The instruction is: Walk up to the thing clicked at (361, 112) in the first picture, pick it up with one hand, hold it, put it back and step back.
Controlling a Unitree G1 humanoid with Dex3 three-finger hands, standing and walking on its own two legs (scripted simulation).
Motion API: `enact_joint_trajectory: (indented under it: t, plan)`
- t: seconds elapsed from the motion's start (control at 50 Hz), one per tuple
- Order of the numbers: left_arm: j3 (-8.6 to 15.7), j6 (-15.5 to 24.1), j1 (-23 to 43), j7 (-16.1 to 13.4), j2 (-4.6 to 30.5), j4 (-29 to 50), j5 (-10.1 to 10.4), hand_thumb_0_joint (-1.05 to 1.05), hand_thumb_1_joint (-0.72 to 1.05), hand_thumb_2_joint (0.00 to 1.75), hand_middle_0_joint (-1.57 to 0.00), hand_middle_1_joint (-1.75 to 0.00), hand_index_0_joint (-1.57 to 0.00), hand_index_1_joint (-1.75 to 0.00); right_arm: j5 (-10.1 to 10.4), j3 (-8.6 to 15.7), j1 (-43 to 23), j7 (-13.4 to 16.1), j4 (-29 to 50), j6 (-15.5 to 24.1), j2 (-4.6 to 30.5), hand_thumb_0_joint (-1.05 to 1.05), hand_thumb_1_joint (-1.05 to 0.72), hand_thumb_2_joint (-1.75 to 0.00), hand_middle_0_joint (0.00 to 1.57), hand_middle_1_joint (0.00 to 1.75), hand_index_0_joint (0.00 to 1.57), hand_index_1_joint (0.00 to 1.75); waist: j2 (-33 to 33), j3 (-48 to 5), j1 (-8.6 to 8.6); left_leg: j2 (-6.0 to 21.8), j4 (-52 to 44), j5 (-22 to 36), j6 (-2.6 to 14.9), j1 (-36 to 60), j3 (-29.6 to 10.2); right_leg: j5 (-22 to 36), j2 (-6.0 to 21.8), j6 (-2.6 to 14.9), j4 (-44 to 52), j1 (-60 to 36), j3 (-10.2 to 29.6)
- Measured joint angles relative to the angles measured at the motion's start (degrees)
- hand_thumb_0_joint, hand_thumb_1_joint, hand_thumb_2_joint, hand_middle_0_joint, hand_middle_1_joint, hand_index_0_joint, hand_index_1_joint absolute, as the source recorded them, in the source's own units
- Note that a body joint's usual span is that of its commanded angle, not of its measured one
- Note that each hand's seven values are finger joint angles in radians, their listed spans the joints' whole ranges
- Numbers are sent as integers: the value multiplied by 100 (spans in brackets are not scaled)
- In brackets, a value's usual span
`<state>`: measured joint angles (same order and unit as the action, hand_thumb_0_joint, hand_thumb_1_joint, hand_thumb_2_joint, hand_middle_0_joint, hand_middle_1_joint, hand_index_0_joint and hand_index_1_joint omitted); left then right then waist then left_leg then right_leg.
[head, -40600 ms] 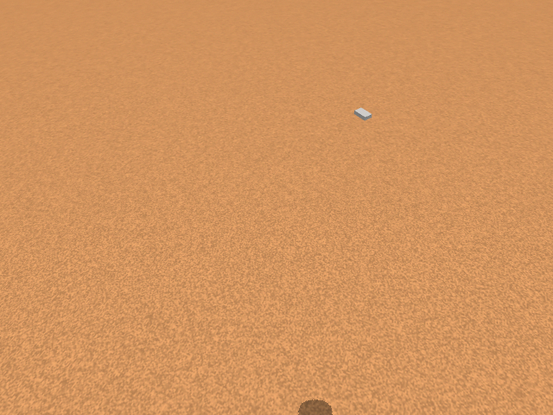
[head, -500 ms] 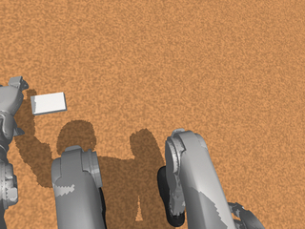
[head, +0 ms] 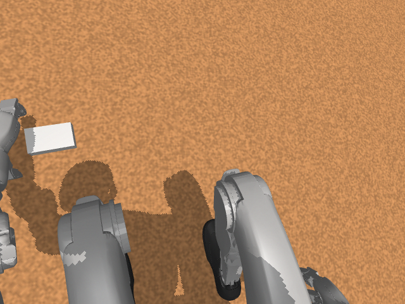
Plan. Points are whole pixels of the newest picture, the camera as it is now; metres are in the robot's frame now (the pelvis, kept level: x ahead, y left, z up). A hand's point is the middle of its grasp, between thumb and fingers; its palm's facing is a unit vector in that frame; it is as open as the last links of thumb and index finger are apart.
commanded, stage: rise first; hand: left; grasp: from above
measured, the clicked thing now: (51, 138) +0.48 +0.29 -0.30
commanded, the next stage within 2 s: approach in 1.30 s
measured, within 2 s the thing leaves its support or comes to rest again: neither
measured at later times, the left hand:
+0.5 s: hand (3, 143) +0.44 +0.33 -0.18, palm faces -0.44 -0.09 -0.89, open 13.4 cm
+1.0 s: hand (3, 144) +0.44 +0.33 -0.18, palm faces -0.45 -0.09 -0.89, open 13.1 cm
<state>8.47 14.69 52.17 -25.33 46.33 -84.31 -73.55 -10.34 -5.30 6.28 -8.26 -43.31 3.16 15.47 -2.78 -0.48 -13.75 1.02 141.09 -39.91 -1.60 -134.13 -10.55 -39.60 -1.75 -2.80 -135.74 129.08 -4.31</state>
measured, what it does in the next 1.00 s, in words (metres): stands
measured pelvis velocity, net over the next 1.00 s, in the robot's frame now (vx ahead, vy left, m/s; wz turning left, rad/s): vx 0.00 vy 0.00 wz -0.01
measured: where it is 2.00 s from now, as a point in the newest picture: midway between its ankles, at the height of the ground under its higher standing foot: (176, 287)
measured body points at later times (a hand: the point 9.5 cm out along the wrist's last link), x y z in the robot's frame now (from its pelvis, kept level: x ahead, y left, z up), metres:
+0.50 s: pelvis +0.00 +0.00 +0.00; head +0.25 +0.09 +0.37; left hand +0.46 +0.33 -0.13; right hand +0.05 -0.27 -0.10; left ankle +0.07 +0.13 -0.28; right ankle +0.10 -0.13 -0.28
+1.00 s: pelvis +0.00 +0.00 +0.00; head +0.24 +0.09 +0.37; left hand +0.46 +0.33 -0.13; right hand +0.05 -0.27 -0.09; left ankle +0.07 +0.13 -0.28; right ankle +0.10 -0.13 -0.28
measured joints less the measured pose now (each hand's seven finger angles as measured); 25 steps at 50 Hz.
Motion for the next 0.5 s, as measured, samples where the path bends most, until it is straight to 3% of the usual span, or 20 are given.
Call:
enact_joint_trajectory:
  t: [0.32, 0.5]
  plan:
    - [-2, -46, 176, -35, 198, -168, -76, 0, -40, 92, -23, -85, -21, -87, -42, -137, 59, -29, 27, 41, -1, 0, -90, -90, 20, 30, 21, 30, -37, 56, -133, -13, 69, -2, 29, -54, -35, 0, -6, -22, -21, 9, -28]
    - [-39, -104, 110, 134, 189, 56, 33, 0, -40, 92, -23, -85, -22, -87, -4, -122, 127, -53, 50, 20, 9, 0, -90, -90, 20, 30, 21, 30, 27, 49, -112, -14, 24, -2, 43, -53, -31, -3, -1, -31, 35, -9, -31]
